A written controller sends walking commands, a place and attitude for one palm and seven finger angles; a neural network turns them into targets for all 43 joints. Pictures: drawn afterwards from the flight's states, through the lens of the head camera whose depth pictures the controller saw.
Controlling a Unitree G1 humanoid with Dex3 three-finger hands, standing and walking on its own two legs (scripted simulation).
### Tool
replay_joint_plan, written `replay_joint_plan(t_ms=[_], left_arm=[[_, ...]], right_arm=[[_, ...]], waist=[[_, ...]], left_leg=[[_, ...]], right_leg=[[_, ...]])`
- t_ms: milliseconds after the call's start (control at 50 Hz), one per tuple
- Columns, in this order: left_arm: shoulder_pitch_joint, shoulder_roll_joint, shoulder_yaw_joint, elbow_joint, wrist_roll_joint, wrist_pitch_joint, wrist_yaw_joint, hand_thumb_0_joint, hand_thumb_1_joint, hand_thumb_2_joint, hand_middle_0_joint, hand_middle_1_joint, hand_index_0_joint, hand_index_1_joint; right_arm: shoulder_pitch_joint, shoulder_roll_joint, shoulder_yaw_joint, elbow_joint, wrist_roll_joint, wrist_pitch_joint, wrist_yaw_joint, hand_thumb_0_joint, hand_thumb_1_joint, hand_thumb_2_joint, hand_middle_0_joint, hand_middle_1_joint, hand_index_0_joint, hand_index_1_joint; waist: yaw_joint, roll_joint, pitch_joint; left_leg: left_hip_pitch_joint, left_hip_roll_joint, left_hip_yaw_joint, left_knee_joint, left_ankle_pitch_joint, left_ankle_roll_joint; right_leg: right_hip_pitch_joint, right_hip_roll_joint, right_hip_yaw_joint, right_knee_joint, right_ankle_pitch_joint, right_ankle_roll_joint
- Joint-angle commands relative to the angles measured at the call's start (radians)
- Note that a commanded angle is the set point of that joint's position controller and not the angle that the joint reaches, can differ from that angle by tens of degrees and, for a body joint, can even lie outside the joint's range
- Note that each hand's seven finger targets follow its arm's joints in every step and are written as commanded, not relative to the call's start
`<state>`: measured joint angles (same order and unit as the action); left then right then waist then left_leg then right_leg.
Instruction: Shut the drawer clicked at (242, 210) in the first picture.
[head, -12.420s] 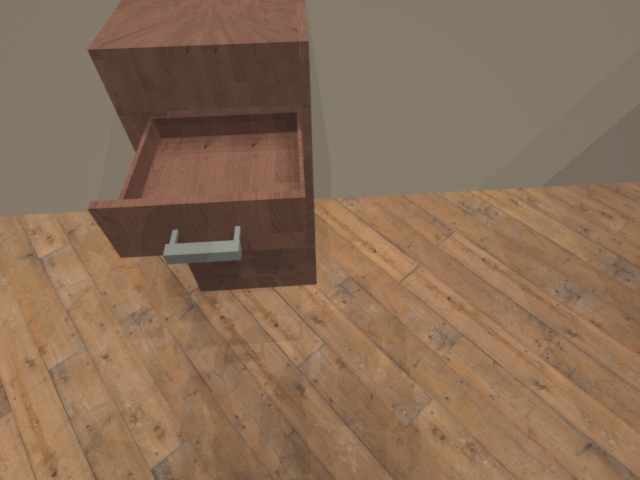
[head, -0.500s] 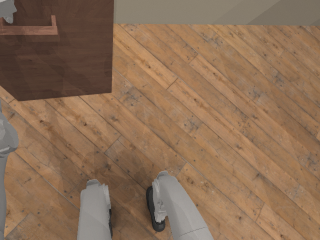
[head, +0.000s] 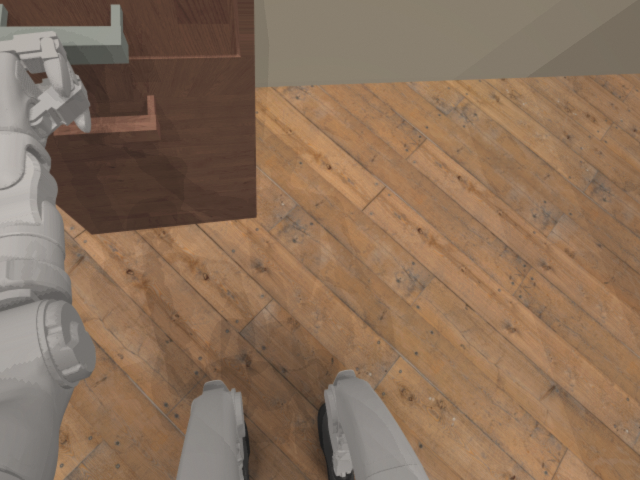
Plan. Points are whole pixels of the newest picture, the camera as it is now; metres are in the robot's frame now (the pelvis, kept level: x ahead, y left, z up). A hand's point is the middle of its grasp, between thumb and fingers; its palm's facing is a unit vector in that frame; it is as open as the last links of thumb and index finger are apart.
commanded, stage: draw the hand back to the body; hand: left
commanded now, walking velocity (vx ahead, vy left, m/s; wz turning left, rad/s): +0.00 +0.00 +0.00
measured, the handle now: (59, 29) +0.63 +0.25 +0.04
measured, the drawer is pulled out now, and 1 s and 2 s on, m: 0.00 0.00 0.00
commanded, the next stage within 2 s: step back with the hand held close in 1.28 s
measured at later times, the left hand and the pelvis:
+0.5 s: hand out of the picture +0.36 +0.22 +0.16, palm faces +0.15 -0.97 -0.16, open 3.3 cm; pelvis +0.04 -0.01 +0.09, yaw +4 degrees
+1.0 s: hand out of the picture +0.24 +0.23 +0.26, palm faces +0.41 -0.84 -0.35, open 3.3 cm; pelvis +0.05 -0.02 +0.13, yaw +4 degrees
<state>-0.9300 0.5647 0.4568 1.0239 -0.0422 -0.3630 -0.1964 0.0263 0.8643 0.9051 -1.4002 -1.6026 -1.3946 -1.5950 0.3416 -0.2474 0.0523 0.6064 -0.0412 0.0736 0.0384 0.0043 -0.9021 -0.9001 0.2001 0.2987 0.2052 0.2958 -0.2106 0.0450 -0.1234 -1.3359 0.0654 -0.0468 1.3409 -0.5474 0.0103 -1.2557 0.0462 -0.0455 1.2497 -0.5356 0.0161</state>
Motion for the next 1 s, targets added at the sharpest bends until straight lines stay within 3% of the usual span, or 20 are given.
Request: replay_joint_plan(t_ms=[0,60,80,100,140,160,200,260,380,400,420,440,480,540,600,700,740,760,860,980], left_arm=[[-0.135,0.173,-0.012,-0.482,-0.081,-0.035,-0.016,0.0,0.9,0.9,-1.4,-1.6,-1.4,-1.6],[0.019,0.135,-0.013,-0.588,-0.131,0.021,-0.004,0.0,0.9,0.9,-1.4,-1.6,-1.4,-1.6],[0.054,0.13,-0.013,-0.616,-0.14,0.027,0.005,0.0,0.9,0.9,-1.4,-1.6,-1.4,-1.6],[0.076,0.084,-0.045,-0.629,-0.15,0.029,0.011,0.0,0.9,0.9,-1.4,-1.6,-1.4,-1.6],[0.119,0.049,-0.067,-0.674,-0.16,0.013,0.023,0.0,0.9,0.9,-1.4,-1.6,-1.4,-1.6],[0.154,0.045,-0.07,-0.686,-0.161,0.002,0.028,0.0,0.9,0.9,-1.4,-1.6,-1.4,-1.6],[0.224,-0.016,-0.118,-0.632,-0.167,-0.004,0.017,0.0,0.9,0.9,-1.4,-1.6,-1.4,-1.6],[0.283,-0.049,-0.163,-0.669,-0.18,-0.006,-0.019,0.0,0.9,0.9,-1.4,-1.6,-1.4,-1.6],[0.467,-0.048,-0.146,-0.812,-0.239,0.031,-0.055,0.0,0.9,0.9,-1.4,-1.6,-1.4,-1.6],[0.494,0.053,-0.153,-0.913,-0.102,0.08,0.067,0.0,0.9,0.9,-1.4,-1.6,-1.4,-1.6],[0.555,-0.023,-0.184,-0.96,-0.094,0.117,0.132,0.0,0.9,0.9,-1.4,-1.6,-1.4,-1.6],[0.607,-0.072,-0.232,-0.985,-0.079,0.15,0.175,0.0,0.9,0.9,-1.4,-1.6,-1.4,-1.6],[0.641,-0.028,-0.197,-1.042,-0.061,0.189,0.24,0.0,0.9,0.9,-1.4,-1.6,-1.4,-1.6],[0.68,-0.035,-0.194,-1.099,-0.048,0.224,0.29,0.0,0.9,0.9,-1.4,-1.6,-1.4,-1.6],[0.753,-0.054,-0.205,-1.179,-0.041,0.243,0.308,0.0,0.9,0.9,-1.4,-1.6,-1.4,-1.6],[0.92,-0.083,-0.208,-1.299,-0.043,0.265,0.311,0.0,0.9,0.9,-1.4,-1.6,-1.4,-1.6],[0.981,-0.093,-0.203,-1.345,-0.041,0.268,0.309,0.0,0.9,0.9,-1.4,-1.6,-1.4,-1.6],[1.012,-0.079,-0.189,-1.358,-0.042,0.267,0.305,0.0,0.9,0.9,-1.4,-1.6,-1.4,-1.6],[1.16,-0.05,-0.12,-1.508,-0.043,0.257,0.301,0.0,0.9,0.9,-1.4,-1.6,-1.4,-1.6],[1.303,-0.062,-0.088,-1.664,-0.044,0.235,0.302,0.0,0.9,0.9,-1.4,-1.6,-1.4,-1.6]], right_arm=[[0.187,-0.189,-0.095,-0.09,0.037,0.008,0.001,0.0,-0.9,-0.9,0.2,0.3,0.2,0.3],[0.16,-0.178,-0.096,-0.114,0.058,-0.002,-0.015,0.0,-0.9,-0.9,0.2,0.3,0.2,0.3],[0.146,-0.173,-0.095,-0.12,0.065,-0.007,-0.022,0.0,-0.9,-0.9,0.2,0.3,0.2,0.3],[0.132,-0.163,-0.092,-0.123,0.068,-0.014,-0.027,0.0,-0.9,-0.9,0.2,0.3,0.2,0.3],[0.114,-0.157,-0.094,-0.123,0.07,-0.027,-0.036,0.0,-0.9,-0.9,0.2,0.3,0.2,0.3],[0.105,-0.156,-0.093,-0.123,0.072,-0.034,-0.041,0.0,-0.9,-0.9,0.2,0.3,0.2,0.3],[0.088,-0.152,-0.091,-0.119,0.076,-0.038,-0.045,0.0,-0.9,-0.9,0.2,0.3,0.2,0.3],[0.051,-0.154,-0.091,-0.142,0.083,-0.046,-0.047,0.0,-0.9,-0.9,0.2,0.3,0.2,0.3],[-0.044,-0.143,-0.082,-0.204,0.099,-0.064,-0.061,0.0,-0.9,-0.9,0.2,0.3,0.2,0.3],[-0.124,-0.129,-0.096,-0.23,0.095,-0.041,-0.078,0.0,-0.9,-0.9,0.2,0.3,0.2,0.3],[-0.136,-0.112,-0.089,-0.252,0.094,-0.037,-0.091,0.0,-0.9,-0.9,0.2,0.3,0.2,0.3],[-0.149,-0.109,-0.084,-0.252,0.094,-0.036,-0.099,0.0,-0.9,-0.9,0.2,0.3,0.2,0.3],[-0.169,-0.113,-0.078,-0.246,0.092,-0.032,-0.118,0.0,-0.9,-0.9,0.2,0.3,0.2,0.3],[-0.206,-0.103,-0.067,-0.239,0.087,-0.042,-0.138,0.0,-0.9,-0.9,0.2,0.3,0.2,0.3],[-0.232,-0.093,-0.054,-0.229,0.083,-0.066,-0.147,0.0,-0.9,-0.9,0.2,0.3,0.2,0.3],[-0.256,-0.086,-0.045,-0.21,0.074,-0.103,-0.143,0.0,-0.9,-0.9,0.2,0.3,0.2,0.3],[-0.264,-0.082,-0.043,-0.203,0.069,-0.116,-0.139,0.0,-0.9,-0.9,0.2,0.3,0.2,0.3],[-0.269,-0.086,-0.045,-0.201,0.067,-0.124,-0.138,0.0,-0.9,-0.9,0.2,0.3,0.2,0.3],[-0.28,-0.077,-0.049,-0.191,0.055,-0.151,-0.13,0.0,-0.9,-0.9,0.2,0.3,0.2,0.3],[-0.282,-0.065,-0.052,-0.188,0.049,-0.188,-0.124,0.0,-0.9,-0.9,0.2,0.3,0.2,0.3]], waist=[[0.088,0.229,-0.791],[0.099,0.108,-0.697],[0.104,0.089,-0.654],[0.098,0.074,-0.593],[0.097,0.054,-0.531],[0.101,0.077,-0.5],[0.09,0.032,-0.388],[0.105,0.104,-0.346],[0.152,0.042,-0.301],[0.207,0.037,-0.346],[0.184,0.051,-0.288],[0.183,0.052,-0.24],[0.185,0.006,-0.213],[0.19,-0.023,-0.164],[0.208,0.025,-0.137],[0.224,-0.016,-0.069],[0.231,0.013,-0.046],[0.236,-0.006,-0.016],[0.255,-0.003,-0.006],[0.26,0.012,0.026]], left_leg=[[0.822,-0.019,-0.031,-0.206,0.761,0.003],[0.761,-0.033,0.004,-0.271,0.673,0.019],[0.746,-0.035,0.015,-0.296,0.639,0.018],[0.725,-0.042,0.026,-0.317,0.592,0.021],[0.743,-0.046,0.035,-0.351,0.562,0.022],[0.757,-0.047,0.039,-0.362,0.566,0.021],[0.755,-0.047,0.04,-0.399,0.524,0.019],[0.821,-0.053,0.041,-0.44,0.511,0.017],[0.865,-0.057,0.038,-0.517,0.511,0.02],[0.935,-0.067,0.058,-0.572,0.501,0.016],[0.953,-0.063,0.061,-0.607,0.467,0.013],[0.954,-0.059,0.061,-0.632,0.436,0.012],[0.978,-0.058,0.063,-0.67,0.426,0.019],[1.027,-0.055,0.065,-0.725,0.414,0.023],[1.102,-0.056,0.067,-0.776,0.46,0.023],[1.17,-0.053,0.067,-0.848,0.505,0.023],[1.198,-0.053,0.068,-0.872,0.514,0.021],[1.195,-0.055,0.066,-0.884,0.508,0.02],[1.236,-0.057,0.08,-0.91,0.561,0.021],[1.257,-0.058,0.084,-0.926,0.546,0.021]], right_leg=[[0.405,0.026,-0.022,-0.195,0.535,-0.04],[0.548,0.026,-0.01,-0.264,0.594,-0.03],[0.576,0.024,-0.007,-0.283,0.595,-0.027],[0.599,0.023,-0.005,-0.307,0.585,-0.023],[0.631,0.022,-0.002,-0.339,0.578,-0.023],[0.636,0.021,0.001,-0.348,0.581,-0.027],[0.631,0.02,-0.006,-0.381,0.544,-0.024],[0.645,0.016,-0.007,-0.413,0.514,-0.034],[0.769,0.006,-0.012,-0.464,0.545,-0.033],[0.823,-0.019,0.039,-0.522,0.509,-0.048],[0.818,-0.02,0.032,-0.553,0.48,-0.047],[0.835,-0.024,0.026,-0.572,0.452,-0.045],[0.885,-0.025,0.03,-0.614,0.463,-0.041],[0.945,-0.034,0.028,-0.667,0.457,-0.039],[0.997,-0.038,0.024,-0.71,0.489,-0.042],[1.067,-0.038,0.016,-0.783,0.524,-0.037],[1.083,-0.039,0.015,-0.806,0.523,-0.036],[1.08,-0.031,0.015,-0.829,0.513,-0.036],[1.13,-0.034,0.017,-0.869,0.567,-0.031],[1.141,-0.038,0.018,-0.894,0.55,-0.027]])
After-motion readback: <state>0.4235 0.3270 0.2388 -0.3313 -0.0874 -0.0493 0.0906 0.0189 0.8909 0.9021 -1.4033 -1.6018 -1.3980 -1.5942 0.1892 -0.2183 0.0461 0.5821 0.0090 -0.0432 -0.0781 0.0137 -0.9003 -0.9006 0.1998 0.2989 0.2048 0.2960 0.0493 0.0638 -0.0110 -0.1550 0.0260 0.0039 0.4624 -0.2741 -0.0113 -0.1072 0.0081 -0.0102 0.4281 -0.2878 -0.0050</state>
